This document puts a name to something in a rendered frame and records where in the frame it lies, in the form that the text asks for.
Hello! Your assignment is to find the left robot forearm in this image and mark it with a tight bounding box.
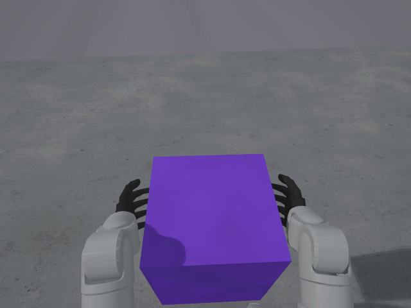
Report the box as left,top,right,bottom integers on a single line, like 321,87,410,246
81,211,140,308

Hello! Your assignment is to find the left robot hand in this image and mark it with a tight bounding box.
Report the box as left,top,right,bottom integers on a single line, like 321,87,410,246
115,179,150,230

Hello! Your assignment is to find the right robot hand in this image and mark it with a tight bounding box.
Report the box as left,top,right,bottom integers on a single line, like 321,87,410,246
272,174,306,227

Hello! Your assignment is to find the carton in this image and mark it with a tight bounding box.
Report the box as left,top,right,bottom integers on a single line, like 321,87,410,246
139,154,292,305

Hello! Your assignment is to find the right robot forearm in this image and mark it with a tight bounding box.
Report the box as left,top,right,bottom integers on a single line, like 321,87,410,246
286,206,354,308

